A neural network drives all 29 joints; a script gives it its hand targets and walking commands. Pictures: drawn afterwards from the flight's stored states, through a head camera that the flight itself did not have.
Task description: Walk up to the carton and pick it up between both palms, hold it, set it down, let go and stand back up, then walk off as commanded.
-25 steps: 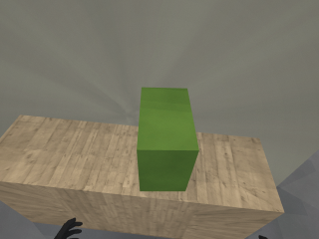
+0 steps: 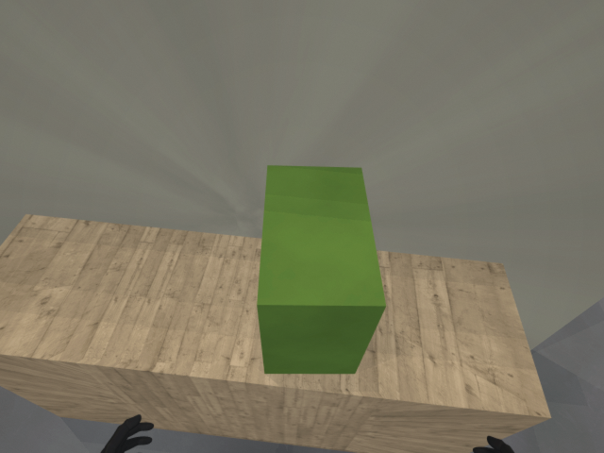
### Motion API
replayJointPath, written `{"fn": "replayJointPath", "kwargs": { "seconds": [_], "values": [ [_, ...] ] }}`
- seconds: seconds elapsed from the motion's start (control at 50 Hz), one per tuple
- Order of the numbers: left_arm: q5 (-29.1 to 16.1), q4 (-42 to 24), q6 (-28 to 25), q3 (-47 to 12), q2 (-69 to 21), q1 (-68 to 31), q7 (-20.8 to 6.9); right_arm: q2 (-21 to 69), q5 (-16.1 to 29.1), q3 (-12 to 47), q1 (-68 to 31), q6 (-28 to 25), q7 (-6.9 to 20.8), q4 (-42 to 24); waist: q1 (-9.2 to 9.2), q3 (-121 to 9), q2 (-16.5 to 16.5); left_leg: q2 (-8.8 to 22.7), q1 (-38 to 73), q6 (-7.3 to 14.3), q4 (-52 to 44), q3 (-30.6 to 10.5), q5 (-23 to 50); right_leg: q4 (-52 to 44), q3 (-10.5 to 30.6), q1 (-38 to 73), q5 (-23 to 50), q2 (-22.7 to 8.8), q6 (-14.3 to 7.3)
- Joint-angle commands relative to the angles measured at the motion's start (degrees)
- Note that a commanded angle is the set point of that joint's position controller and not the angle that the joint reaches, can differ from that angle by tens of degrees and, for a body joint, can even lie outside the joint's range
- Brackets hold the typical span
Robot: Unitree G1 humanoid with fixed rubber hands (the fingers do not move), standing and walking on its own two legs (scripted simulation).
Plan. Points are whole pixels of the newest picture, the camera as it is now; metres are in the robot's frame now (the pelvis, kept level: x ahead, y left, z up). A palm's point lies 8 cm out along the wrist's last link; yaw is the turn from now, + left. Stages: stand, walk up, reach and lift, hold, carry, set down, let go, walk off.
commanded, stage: stand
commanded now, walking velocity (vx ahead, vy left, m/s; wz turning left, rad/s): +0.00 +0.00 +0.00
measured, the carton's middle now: (312, 272) +0.43 -0.03 -0.09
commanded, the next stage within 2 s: walk off in 0.34 s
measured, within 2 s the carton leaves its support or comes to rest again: neither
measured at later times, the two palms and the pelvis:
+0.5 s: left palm out of the picture +0.08 +0.26 -0.10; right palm out of the picture +0.04 -0.28 -0.10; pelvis -0.03 +0.00 +0.00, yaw +0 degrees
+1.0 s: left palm out of the picture -0.01 +0.27 -0.08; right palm out of the picture +0.00 -0.34 -0.12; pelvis -0.10 -0.03 -0.01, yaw +0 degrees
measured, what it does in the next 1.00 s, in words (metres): walks backwards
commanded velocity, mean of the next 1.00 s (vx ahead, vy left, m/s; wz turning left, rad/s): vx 0.00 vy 0.00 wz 0.00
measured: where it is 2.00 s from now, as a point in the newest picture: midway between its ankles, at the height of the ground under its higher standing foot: outside the picture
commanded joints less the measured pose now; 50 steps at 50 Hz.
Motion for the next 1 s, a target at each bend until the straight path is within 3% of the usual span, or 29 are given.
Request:
{"fn": "replayJointPath", "kwargs": {
  "seconds": [0.0,0.06,0.28,0.5,0.52,0.56,0.62,0.7,0.72,0.76,0.78,0.8,0.82,0.84,0.86,0.9,0.94,0.98],
  "values": [
    [1.1,1.0,-2.6,4.0,13.4,-1.3,0.4,-11.6,-5.1,-2.9,-3.0,-1.2,-0.4,-3.3,2.10,-10.6,2.1,3.4,5.9,3.7,1.5,-2.4,22.5,-1.5,3.1,4.2,25.6,-6.6,-1.4],
    [1.1,1.1,-2.8,3.9,13.4,-2.0,0.3,-12.2,-5.2,-2.9,-3.1,-1.1,-0.5,-2.7,1.93,-10.1,2.7,3.4,5.5,3.8,0.7,-2.5,20.2,-2.5,3.5,3.8,22.8,-6.9,-1.5],
    [1.2,3.1,-3.1,3.6,13.8,-2.9,-0.5,-12.8,-5.4,-2.9,-4.3,-1.5,0.0,-1.5,1.67,-3.7,2.8,3.2,1.9,3.7,-3.5,-4.1,2.3,-8.0,5.8,-2.6,-0.3,-6.9,-1.9],
    [0.9,5.7,-3.2,3.6,14.5,-3.3,-0.8,-13.3,-5.5,-3.0,-4.6,-1.8,0.5,0.6,1.82,-0.7,3.6,3.4,-0.9,4.2,-5.5,-5.5,-3.2,-9.1,6.9,-4.0,-5.5,-6.7,-1.9],
    [-0.9,5.7,-2.0,5.3,18.2,-2.7,-0.6,-16.7,-3.9,-4.5,-4.3,-0.6,0.7,-2.3,1.69,4.4,5.2,1.9,-3.4,5.1,2.3,-6.5,14.7,-3.0,7.3,-6.9,16.0,-7.4,-2.3],
    [-1.0,4.4,-1.3,5.9,18.1,-1.3,-0.5,-16.7,-3.7,-4.6,-2.8,0.1,0.5,-3.0,1.88,-0.8,5.6,3.1,-1.3,6.9,3.1,-5.7,20.9,2.6,5.5,-4.2,21.4,-6.2,-2.4],
    [-0.7,4.2,-0.6,5.9,17.2,-0.7,-0.4,-17.0,-3.8,-5.0,-3.0,0.8,0.6,-4.2,2.19,-3.0,6.9,4.6,-2.4,9.2,2.6,-7.3,19.7,6.9,4.2,-3.1,17.3,-4.1,-2.4],
    [-0.3,3.9,0.6,5.6,15.5,1.5,-0.7,-18.7,-3.9,-5.6,-5.7,1.6,0.4,-6.7,2.88,-0.3,11.3,8.8,-11.1,13.8,-1.4,-11.6,12.4,15.7,0.7,-2.4,1.9,0.2,-1.8],
    [-0.2,3.9,0.8,5.7,15.3,2.4,-0.8,-19.1,-3.9,-5.8,-6.6,1.8,0.4,-7.4,3.28,0.7,12.7,9.9,-14.5,14.6,-2.0,-12.5,10.1,17.6,0.5,-1.5,-3.1,0.6,-1.9],
    [0.0,4.0,1.0,5.9,15.6,4.3,-1.2,-19.3,-4.1,-5.9,-8.2,2.1,0.4,-9.0,4.36,2.8,13.3,10.1,-20.2,14.9,-0.8,-12.6,5.0,17.8,1.7,-0.6,-6.0,-0.1,-2.6],
    [0.1,4.2,1.0,6.0,16.1,5.6,-1.3,-18.8,-4.1,-5.8,-9.0,2.3,0.4,-9.8,5.22,3.4,12.0,8.5,-21.3,13.8,1.6,-11.3,1.5,14.7,3.3,-1.5,-6.1,-1.5,-3.1],
    [0.2,4.5,0.9,6.4,17.5,5.7,-1.3,-17.3,-4.0,-5.5,-9.0,2.8,0.4,-10.1,5.63,4.9,6.1,3.3,-20.4,11.3,9.0,-7.6,-3.7,6.1,8.2,-5.2,-5.2,-5.5,-4.4],
    [0.6,4.6,0.3,7.0,20.5,4.9,-1.1,-14.6,-3.8,-4.9,-7.7,3.3,0.3,-10.0,5.80,6.0,-6.5,-6.4,-17.0,6.9,25.4,-1.7,-14.0,-10.4,21.5,-12.7,-1.3,-16.2,-7.5],
    [1.1,3.7,-0.2,8.1,22.8,1.3,-0.8,-14.9,-4.0,-5.5,-4.8,3.6,-0.2,-9.2,3.70,4.9,-7.1,-8.7,-13.5,5.0,35.9,-4.3,-20.4,-14.1,28.1,-16.6,-0.8,-21.3,-8.2],
    [1.3,2.9,-0.4,8.6,23.1,-1.0,-0.6,-15.9,-4.1,-6.0,-1.5,3.8,-0.4,-8.4,2.61,4.2,-5.2,-9.0,-13.3,4.5,39.0,-9.5,-19.1,-13.5,28.1,-16.6,-1.7,-20.6,-6.8],
    [0.9,2.3,-0.5,8.3,22.1,-3.6,-0.2,-17.2,-3.7,-6.6,-0.6,4.3,-0.3,-7.3,1.82,6.7,-5.4,-8.3,-12.5,4.9,40.1,-10.9,-14.7,-14.7,25.1,-19.0,-6.4,-17.7,-3.9],
    [0.7,1.2,-0.8,8.3,19.7,-4.4,0.1,-16.8,-3.2,-6.2,1.5,4.2,-0.1,-6.7,1.38,5.8,-5.0,-9.4,-14.3,4.2,42.1,-10.7,-10.4,-11.7,18.8,-12.9,1.8,-13.7,-2.2],
    [0.2,1.0,-0.9,8.1,18.2,-4.7,0.3,-16.9,-3.1,-5.9,4.1,4.1,-0.2,-6.2,1.18,2.2,-5.1,-10.4,-16.7,3.2,43.9,-10.0,-9.2,-8.3,16.5,-4.4,7.8,-12.5,-2.1]
  ]
}}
